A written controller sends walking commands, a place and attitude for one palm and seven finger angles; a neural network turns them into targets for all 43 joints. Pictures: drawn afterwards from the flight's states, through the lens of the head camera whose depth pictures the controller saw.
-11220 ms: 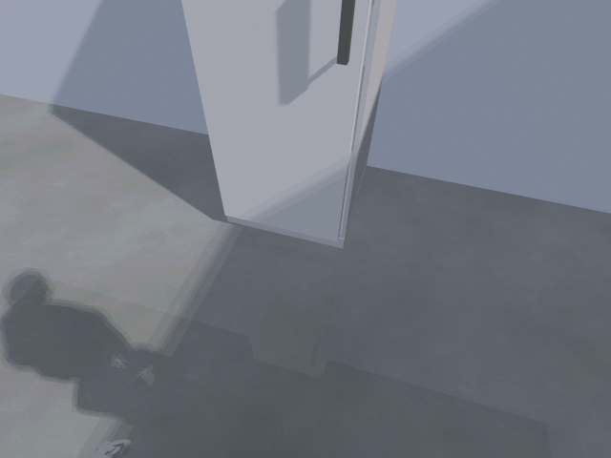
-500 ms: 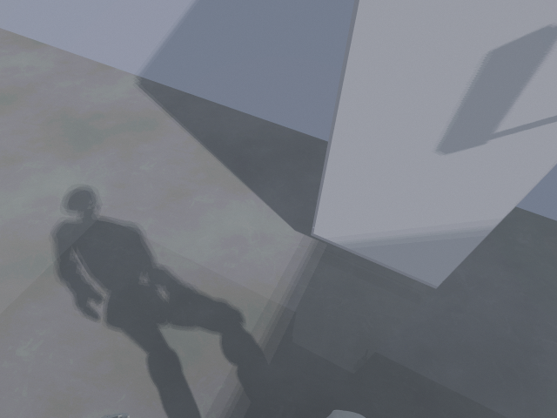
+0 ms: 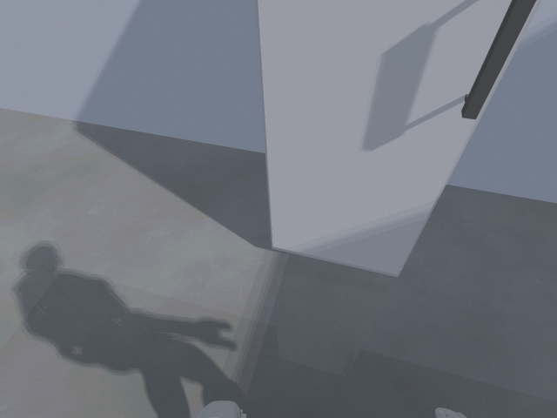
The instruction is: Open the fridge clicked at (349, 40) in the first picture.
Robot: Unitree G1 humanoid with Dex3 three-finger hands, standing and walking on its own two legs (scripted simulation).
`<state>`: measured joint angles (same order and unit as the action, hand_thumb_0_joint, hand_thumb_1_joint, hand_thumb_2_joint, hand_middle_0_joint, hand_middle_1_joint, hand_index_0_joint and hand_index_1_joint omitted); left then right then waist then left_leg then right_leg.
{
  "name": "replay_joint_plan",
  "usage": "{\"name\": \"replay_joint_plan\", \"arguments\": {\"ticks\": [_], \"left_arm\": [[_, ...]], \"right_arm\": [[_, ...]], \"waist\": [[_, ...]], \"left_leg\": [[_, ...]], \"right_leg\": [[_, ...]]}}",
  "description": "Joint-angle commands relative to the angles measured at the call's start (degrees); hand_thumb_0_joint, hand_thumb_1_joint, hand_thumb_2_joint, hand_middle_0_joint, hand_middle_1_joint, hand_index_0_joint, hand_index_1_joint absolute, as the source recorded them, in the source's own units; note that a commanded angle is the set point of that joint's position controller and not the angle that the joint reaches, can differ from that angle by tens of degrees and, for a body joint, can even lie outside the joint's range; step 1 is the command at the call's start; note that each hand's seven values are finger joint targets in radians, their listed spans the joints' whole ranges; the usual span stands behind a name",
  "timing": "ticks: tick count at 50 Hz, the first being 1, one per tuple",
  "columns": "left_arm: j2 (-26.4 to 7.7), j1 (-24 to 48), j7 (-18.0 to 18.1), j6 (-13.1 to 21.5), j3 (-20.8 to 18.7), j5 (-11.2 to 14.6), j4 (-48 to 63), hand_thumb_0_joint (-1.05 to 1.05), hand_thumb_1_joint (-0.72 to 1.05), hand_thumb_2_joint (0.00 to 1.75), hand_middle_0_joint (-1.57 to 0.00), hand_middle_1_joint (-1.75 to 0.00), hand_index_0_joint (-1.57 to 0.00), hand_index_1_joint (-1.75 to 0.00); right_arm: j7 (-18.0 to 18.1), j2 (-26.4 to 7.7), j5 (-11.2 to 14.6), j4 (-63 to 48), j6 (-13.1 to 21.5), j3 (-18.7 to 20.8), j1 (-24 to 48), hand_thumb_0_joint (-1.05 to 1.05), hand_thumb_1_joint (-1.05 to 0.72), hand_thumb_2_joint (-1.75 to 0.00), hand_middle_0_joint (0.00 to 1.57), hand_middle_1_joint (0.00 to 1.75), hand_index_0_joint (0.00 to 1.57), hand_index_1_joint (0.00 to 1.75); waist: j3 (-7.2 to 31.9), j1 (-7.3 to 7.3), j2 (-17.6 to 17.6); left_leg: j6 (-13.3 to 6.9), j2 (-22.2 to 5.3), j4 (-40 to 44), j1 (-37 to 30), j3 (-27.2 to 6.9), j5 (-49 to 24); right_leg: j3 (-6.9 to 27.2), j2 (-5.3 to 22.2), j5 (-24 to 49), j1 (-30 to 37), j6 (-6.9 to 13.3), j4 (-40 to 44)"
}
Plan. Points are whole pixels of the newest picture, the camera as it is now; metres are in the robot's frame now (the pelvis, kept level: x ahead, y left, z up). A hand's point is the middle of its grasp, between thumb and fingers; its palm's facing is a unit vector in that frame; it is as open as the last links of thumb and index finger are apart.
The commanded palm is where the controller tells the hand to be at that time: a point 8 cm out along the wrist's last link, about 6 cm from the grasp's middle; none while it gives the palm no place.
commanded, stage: turn to face it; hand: right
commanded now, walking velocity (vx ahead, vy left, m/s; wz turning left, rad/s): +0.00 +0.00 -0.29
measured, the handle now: (497, 46) +0.70 -0.33 +0.19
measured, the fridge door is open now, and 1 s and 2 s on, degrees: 0 0 0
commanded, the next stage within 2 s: take the last steps up to it in 0.22 s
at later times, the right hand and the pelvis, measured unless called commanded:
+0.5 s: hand out of the picture -0.03 -0.12 -0.15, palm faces +0.26 +0.93 -0.27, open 7.3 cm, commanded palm none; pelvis -0.02 +0.07 +0.00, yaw -11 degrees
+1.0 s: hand out of the picture -0.06 -0.21 -0.18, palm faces +0.31 +0.94 -0.15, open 7.4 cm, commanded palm none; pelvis +0.03 -0.05 +0.00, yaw -13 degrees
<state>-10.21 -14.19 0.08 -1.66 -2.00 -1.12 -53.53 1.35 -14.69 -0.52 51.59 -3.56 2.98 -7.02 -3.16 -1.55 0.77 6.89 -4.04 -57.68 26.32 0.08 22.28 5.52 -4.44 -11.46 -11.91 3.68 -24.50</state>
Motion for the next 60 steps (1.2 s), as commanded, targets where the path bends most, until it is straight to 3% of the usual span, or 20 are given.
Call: {"name": "replay_joint_plan", "arguments": {"ticks": [1, 7, 8, 9, 10, 11, 13, 16, 22, 29, 35, 38, 39, 40, 41, 42, 45, 49, 52, 60], "left_arm": [[-12.18, -3.41, 1.00, 0.91, -3.60, -0.41, 2.33, 0.00, 0.90, 0.90, -0.20, -0.30, -0.20, -0.30], [-10.81, -1.84, 0.82, 0.73, -3.31, 0.25, 1.51, 0.00, 0.90, 0.90, -0.20, -0.30, -0.20, -0.30], [-8.62, -2.60, 0.50, 0.91, -3.04, 0.73, 1.34, 0.00, 0.90, 0.90, -0.20, -0.30, -0.20, -0.30], [-5.08, -3.20, 0.28, 1.07, -2.41, 1.09, 2.14, 0.00, 0.90, 0.90, -0.20, -0.30, -0.20, -0.30], [-7.34, -2.37, 0.72, 0.31, -3.38, 0.52, 2.81, 0.00, 0.90, 0.90, -0.20, -0.30, -0.20, -0.30], [-7.62, -2.62, 0.56, -0.67, -3.78, 0.13, 1.82, 0.00, 0.90, 0.90, -0.20, -0.30, -0.20, -0.30], [-7.47, -3.69, -0.05, -2.03, -3.95, -0.31, -0.82, 0.00, 0.90, 0.90, -0.20, -0.30, -0.20, -0.30], [-6.30, -5.35, -0.38, -2.05, -3.56, -0.29, -2.28, 0.00, 0.90, 0.90, -0.20, -0.30, -0.20, -0.30], [-6.91, -0.79, -1.13, -1.44, -3.45, -1.05, -2.05, 0.00, 0.90, 0.90, -0.20, -0.30, -0.20, -0.30], [-4.98, 4.25, -1.99, -0.14, -2.52, -0.63, -0.95, 0.00, 0.90, 0.90, -0.20, -0.30, -0.20, -0.30], [-2.93, 4.42, -2.20, 1.18, -1.57, -0.05, -0.62, 0.00, 0.90, 0.90, -0.20, -0.30, -0.20, -0.30], [-2.87, -2.43, -1.50, 2.43, -1.35, 0.10, -3.26, 0.00, 0.90, 0.90, -0.20, -0.30, -0.20, -0.30], [-4.99, -6.49, -0.86, 2.84, -1.86, 0.34, -4.64, 0.00, 0.90, 0.90, -0.20, -0.30, -0.20, -0.30], [-9.06, -11.37, -0.10, 3.33, -2.86, -0.07, -5.89, 0.00, 0.90, 0.90, -0.20, -0.30, -0.20, -0.30], [-13.24, -15.69, 0.35, 3.26, -3.55, -0.18, -6.44, 0.00, 0.90, 0.90, -0.20, -0.30, -0.20, -0.30], [-13.39, -14.44, 0.79, 2.97, -3.45, -0.20, -6.26, 0.00, 0.90, 0.90, -0.20, -0.30, -0.20, -0.30], [-5.73, -6.28, 1.34, 4.11, -1.09, 0.17, -4.92, 0.00, 0.90, 0.90, -0.20, -0.30, -0.20, -0.30], [-3.66, -8.63, 1.84, 6.08, -0.74, 0.64, -5.79, 0.00, 0.90, 0.90, -0.20, -0.30, -0.20, -0.30], [-3.15, -11.30, 2.29, 6.56, -0.16, 0.64, -7.34, 0.00, 0.90, 0.90, -0.20, -0.30, -0.20, -0.30], [-3.25, -18.41, 3.00, 6.68, -0.03, -0.41, -11.20, 0.00, 0.90, 0.90, -0.20, -0.30, -0.20, -0.30]], "right_arm": [[0.26, -3.13, 0.12, -5.58, 1.97, 0.75, 3.07, 0.00, -0.90, -0.90, 0.20, 0.30, 0.20, 0.30], [0.71, -3.14, 0.62, -3.08, 3.42, 0.78, -4.38, 0.00, -0.90, -0.90, 0.20, 0.30, 0.20, 0.30], [0.99, -5.40, 0.28, -2.55, 4.05, 1.16, -6.04, 0.00, -0.90, -0.90, 0.20, 0.30, 0.20, 0.30], [1.42, -10.36, -0.59, -2.11, 4.65, 2.17, -7.64, 0.00, -0.90, -0.90, 0.20, 0.30, 0.20, 0.30], [1.14, -11.37, -0.47, -2.58, 4.22, 1.94, -8.24, 0.00, -0.90, -0.90, 0.20, 0.30, 0.20, 0.30], [1.20, -9.44, -0.33, -3.17, 3.95, 1.70, -5.51, 0.00, -0.90, -0.90, 0.20, 0.30, 0.20, 0.30], [1.08, -6.29, -0.09, -3.81, 3.73, 1.25, -0.66, 0.00, -0.90, -0.90, 0.20, 0.30, 0.20, 0.30], [0.78, -3.85, 0.01, -2.81, 4.38, 0.68, -2.48, 0.00, -0.90, -0.90, 0.20, 0.30, 0.20, 0.30], [0.44, -3.38, -0.34, 1.96, 5.80, 1.06, -13.08, 0.00, -0.90, -0.90, 0.20, 0.30, 0.20, 0.30], [0.14, -2.87, -1.31, 6.65, 7.03, 0.95, -20.09, 0.00, -0.90, -0.90, 0.20, 0.30, 0.20, 0.30], [-0.15, -4.54, -1.69, 9.54, 6.64, 1.38, -19.80, 0.00, -0.90, -0.90, 0.20, 0.30, 0.20, 0.30], [-0.45, -3.74, -1.13, 10.57, 5.91, 1.37, -17.95, 0.00, -0.90, -0.90, 0.20, 0.30, 0.20, 0.30], [-0.69, -2.16, -1.03, 10.50, 5.70, 1.05, -17.60, 0.00, -0.90, -0.90, 0.20, 0.30, 0.20, 0.30], [-0.97, 1.24, -0.76, 9.51, 5.35, 0.27, -17.29, 0.00, -0.90, -0.90, 0.20, 0.30, 0.20, 0.30], [-1.04, 3.26, -0.93, 7.25, 5.24, -0.36, -15.24, 0.00, -0.90, -0.90, 0.20, 0.30, 0.20, 0.30], [-1.00, 2.47, -1.14, 5.93, 5.22, -0.13, -12.01, 0.00, -0.90, -0.90, 0.20, 0.30, 0.20, 0.30], [-1.86, 1.91, -1.52, 9.09, 4.76, 0.56, -13.37, 0.00, -0.90, -0.90, 0.20, 0.30, 0.20, 0.30], [-1.91, 3.32, -1.15, 10.20, 4.42, 0.95, -16.22, 0.00, -0.90, -0.90, 0.20, 0.30, 0.20, 0.30], [-1.78, 3.20, -1.00, 8.57, 3.85, 1.26, -13.02, 0.00, -0.90, -0.90, 0.20, 0.30, 0.20, 0.30], [-2.45, 3.64, -0.54, 1.99, 4.35, 0.18, 3.24, 0.00, -0.90, -0.90, 0.20, 0.30, 0.20, 0.30]], "waist": [[4.74, -1.14, -8.30], [7.91, 2.46, -6.98], [8.96, 2.84, -1.89], [9.59, 3.21, 12.92], [7.54, 3.36, 11.19], [5.29, 2.16, 6.93], [-0.50, 0.03, 6.32], [-1.17, -0.18, 6.55], [-1.57, 3.73, 7.75], [-2.15, 5.22, 7.59], [-1.88, 4.48, 9.44], [0.08, 0.90, 6.80], [1.24, -0.90, 0.37], [1.43, -3.34, -13.62], [-0.40, -4.44, -22.02], [-3.88, -3.83, -14.66], [-7.78, 0.63, -9.16], [-3.45, 2.54, -5.37], [-4.23, 2.65, -6.94], [-7.32, -0.80, -4.94]], "left_leg": [[-1.25, 0.85, 7.35, 0.79, -0.51, 3.09], [-3.10, 2.66, 33.40, -19.50, 0.58, -11.50], [-4.29, -2.86, 38.25, -27.74, -4.47, -15.37], [-9.42, -17.02, 40.35, -33.59, -18.23, -24.08], [-15.16, -23.85, 40.46, -23.74, -20.15, -29.00], [-16.74, -21.20, 41.70, -17.10, -16.62, -21.92], [-14.16, -15.04, 44.74, -9.70, -11.87, -7.59], [-11.65, -10.85, 44.33, -11.25, -5.19, -10.64], [-11.10, -13.65, 49.65, -19.02, -10.00, 6.02], [-12.90, -14.93, 52.15, -20.70, -9.50, 8.95], [-14.07, -15.40, 51.31, -14.04, -5.14, 9.12], [-11.37, -10.98, 44.14, -5.72, 0.94, 10.55], [-9.97, -8.46, 37.58, -0.02, 3.14, 10.68], [-7.47, -3.01, 23.00, 8.85, 7.30, 10.85], [-6.20, 0.96, 7.97, 14.56, 9.79, 11.01], [-7.25, -1.30, 1.25, 16.51, 4.55, 8.21], [-7.31, -3.71, -6.02, 12.22, 1.78, -4.70], [-6.03, -1.78, -7.56, 11.98, 1.95, -11.62], [-5.92, -0.99, -8.48, 15.10, 1.81, -12.29], [-7.61, -0.62, 7.37, 17.68, 4.99, -11.44]], "right_leg": [[17.39, 16.72, 24.79, 6.22, 7.27, 4.08], [16.18, 11.87, 21.23, -3.01, 2.77, -1.69], [13.42, 9.08, 11.05, -9.69, -0.30, -5.76], [2.98, 1.21, -10.75, -19.41, -4.63, -16.69], [0.73, 0.41, -22.89, -17.89, -5.36, -27.16], [1.81, 1.91, -20.41, -16.42, -5.33, -34.96], [0.76, 3.57, -13.80, -16.60, -5.58, -42.45], [-0.88, 4.30, -7.37, -17.37, -6.54, -44.14], [-2.23, 7.32, -4.03, -23.13, -7.64, -41.31], [-5.81, 8.92, -6.04, -21.46, -6.64, -28.94], [-9.85, 7.78, -10.20, -8.81, -4.33, -13.35], [-13.57, 5.47, -4.30, 7.62, -4.26, -0.91], [-12.12, 6.40, -6.67, 15.51, -4.20, 0.94], [3.02, 16.73, -19.71, 19.87, -1.54, 7.93], [17.13, 26.41, -29.71, 17.36, 2.26, 17.22], [18.28, 28.70, -30.37, 12.36, 4.21, 19.27], [7.06, 21.46, -17.85, 2.73, 0.92, 19.17], [-2.80, 17.45, 11.31, 8.63, -1.73, 15.75], [-4.82, 18.12, 25.73, 10.90, -1.45, 13.64], [-5.05, 20.63, 37.70, 17.83, 3.26, 10.74]]}}
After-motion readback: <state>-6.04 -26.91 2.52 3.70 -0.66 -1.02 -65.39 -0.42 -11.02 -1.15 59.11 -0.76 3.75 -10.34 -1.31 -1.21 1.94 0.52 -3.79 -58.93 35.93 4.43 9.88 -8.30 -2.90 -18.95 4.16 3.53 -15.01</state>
